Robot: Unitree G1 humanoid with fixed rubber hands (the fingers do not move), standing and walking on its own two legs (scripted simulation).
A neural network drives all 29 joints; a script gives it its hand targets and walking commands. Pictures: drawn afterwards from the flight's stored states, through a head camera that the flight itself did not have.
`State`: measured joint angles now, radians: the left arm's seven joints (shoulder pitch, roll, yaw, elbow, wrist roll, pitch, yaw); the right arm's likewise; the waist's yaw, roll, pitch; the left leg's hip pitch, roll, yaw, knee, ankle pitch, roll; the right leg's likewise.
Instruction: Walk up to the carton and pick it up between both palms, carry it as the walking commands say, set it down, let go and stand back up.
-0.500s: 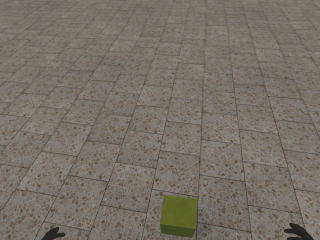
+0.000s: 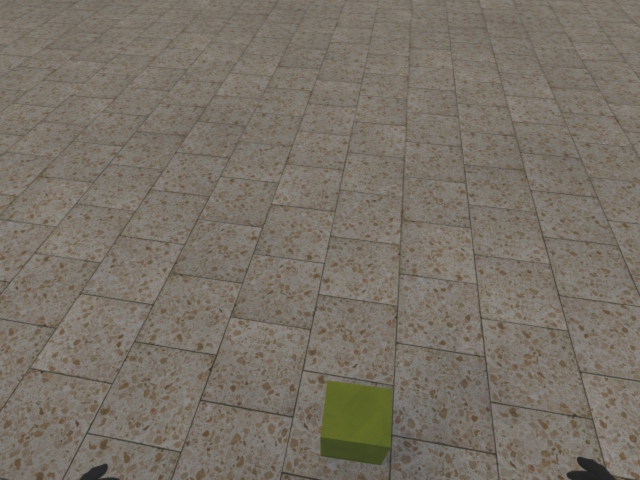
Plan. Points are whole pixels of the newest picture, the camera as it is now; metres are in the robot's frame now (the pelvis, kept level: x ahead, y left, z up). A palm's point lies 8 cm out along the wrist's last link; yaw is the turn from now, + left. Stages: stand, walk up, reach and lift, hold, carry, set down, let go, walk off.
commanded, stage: walk up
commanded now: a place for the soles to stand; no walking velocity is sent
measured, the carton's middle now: (354, 423) +0.38 -0.07 -0.67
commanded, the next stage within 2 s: reach and lift in 0.44 s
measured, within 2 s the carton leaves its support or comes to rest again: neither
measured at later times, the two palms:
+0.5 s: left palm out of the picture +0.11 +0.32 -0.09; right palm out of the picture +0.11 -0.32 -0.08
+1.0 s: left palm (178, 436) +0.22 +0.24 -0.14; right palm (551, 468) +0.18 -0.29 -0.14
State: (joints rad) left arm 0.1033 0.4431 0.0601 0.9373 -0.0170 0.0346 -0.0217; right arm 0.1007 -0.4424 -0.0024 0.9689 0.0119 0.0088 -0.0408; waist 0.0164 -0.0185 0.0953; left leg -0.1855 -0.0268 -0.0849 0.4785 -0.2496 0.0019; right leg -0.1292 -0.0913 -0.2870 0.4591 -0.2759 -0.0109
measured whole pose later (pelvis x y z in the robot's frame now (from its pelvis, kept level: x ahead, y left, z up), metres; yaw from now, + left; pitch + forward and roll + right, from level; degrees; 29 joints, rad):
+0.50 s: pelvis -0.01 +0.00 +0.00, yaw -4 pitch -1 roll +0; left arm 0.17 0.40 0.11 0.74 -0.02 0.11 -0.03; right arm 0.10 -0.39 -0.10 0.81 -0.05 0.10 0.01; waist 0.04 -0.01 0.08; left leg -0.25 0.00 -0.03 0.51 -0.25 0.00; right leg -0.22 -0.07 -0.23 0.49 -0.26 -0.02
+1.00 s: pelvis -0.03 -0.01 -0.05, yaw -9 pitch +15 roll +1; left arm -0.06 0.29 0.19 0.55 -0.02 0.18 -0.05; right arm -0.14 -0.26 -0.10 0.54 -0.02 0.22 -0.02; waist 0.01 -0.02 0.05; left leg -0.76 0.04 0.05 0.89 -0.39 -0.02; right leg -0.79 -0.07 -0.12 0.92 -0.39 -0.05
